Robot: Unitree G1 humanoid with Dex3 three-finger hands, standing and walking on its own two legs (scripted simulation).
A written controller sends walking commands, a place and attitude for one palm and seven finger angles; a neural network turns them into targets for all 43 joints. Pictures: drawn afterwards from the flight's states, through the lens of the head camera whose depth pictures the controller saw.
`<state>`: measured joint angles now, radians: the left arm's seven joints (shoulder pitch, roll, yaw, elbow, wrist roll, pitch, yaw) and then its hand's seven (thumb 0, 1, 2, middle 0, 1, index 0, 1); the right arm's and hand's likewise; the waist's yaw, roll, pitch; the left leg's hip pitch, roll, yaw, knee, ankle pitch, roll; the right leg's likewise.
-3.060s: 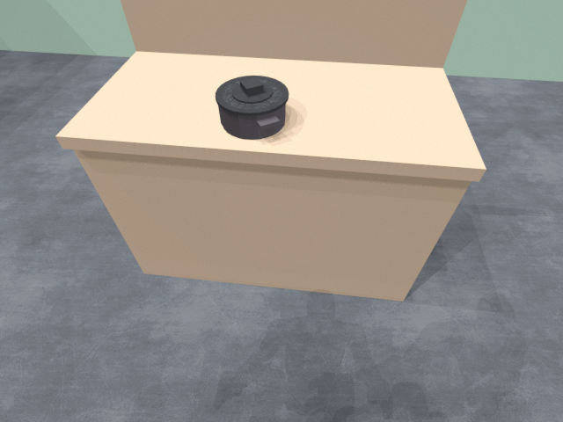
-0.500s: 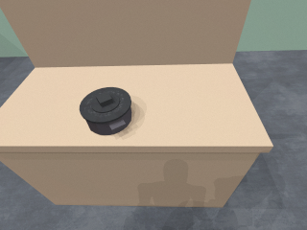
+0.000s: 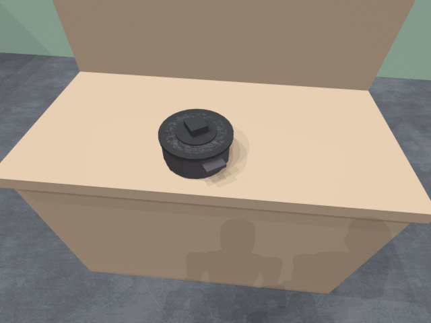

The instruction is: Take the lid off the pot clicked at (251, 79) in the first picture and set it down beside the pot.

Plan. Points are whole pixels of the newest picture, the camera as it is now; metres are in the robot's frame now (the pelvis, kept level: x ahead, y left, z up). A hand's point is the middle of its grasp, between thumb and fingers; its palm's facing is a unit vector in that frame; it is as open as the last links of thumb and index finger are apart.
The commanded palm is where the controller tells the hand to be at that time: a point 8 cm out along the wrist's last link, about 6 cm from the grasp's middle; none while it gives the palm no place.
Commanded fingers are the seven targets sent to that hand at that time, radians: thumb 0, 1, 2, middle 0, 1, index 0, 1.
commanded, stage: come to a stop and stand still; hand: left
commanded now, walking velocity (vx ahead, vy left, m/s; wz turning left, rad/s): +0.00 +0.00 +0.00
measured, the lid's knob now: (195, 125) +0.54 +0.10 +0.07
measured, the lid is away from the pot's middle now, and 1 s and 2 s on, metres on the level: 0.00 0.00 0.00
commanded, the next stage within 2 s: look again from close up in 0.36 s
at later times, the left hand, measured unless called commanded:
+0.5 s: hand out of the picture +0.03 +0.18 -0.17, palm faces +0.00 -0.98 -0.20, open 7.3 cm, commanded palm none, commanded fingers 0.00 0.90 0.90 -0.20 -0.30 -0.20 -0.30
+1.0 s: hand out of the picture +0.00 +0.14 -0.17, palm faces +0.01 -0.98 -0.18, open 7.3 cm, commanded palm none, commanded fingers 0.00 0.90 0.90 -0.20 -0.30 -0.20 -0.30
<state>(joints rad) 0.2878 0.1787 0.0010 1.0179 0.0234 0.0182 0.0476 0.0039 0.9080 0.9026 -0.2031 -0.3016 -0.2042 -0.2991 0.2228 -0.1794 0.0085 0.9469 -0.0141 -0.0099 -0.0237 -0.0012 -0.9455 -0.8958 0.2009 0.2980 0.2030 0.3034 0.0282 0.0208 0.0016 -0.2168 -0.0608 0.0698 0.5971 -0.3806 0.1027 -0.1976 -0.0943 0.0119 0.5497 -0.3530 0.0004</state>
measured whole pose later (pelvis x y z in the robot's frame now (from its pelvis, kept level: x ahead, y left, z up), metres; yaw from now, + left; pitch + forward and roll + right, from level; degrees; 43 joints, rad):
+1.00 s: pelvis +0.00 -0.03 +0.01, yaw -1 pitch -1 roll +0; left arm 0.30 0.15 -0.01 1.06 0.02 0.01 0.04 0.00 0.91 0.90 -0.20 -0.30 -0.20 -0.30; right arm 0.26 -0.16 -0.01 1.07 0.00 -0.01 -0.03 0.01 -0.93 -0.90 0.20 0.30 0.20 0.30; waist 0.01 -0.01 0.05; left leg -0.15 -0.04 0.07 0.49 -0.32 0.06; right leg -0.15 -0.07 0.00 0.47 -0.30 0.06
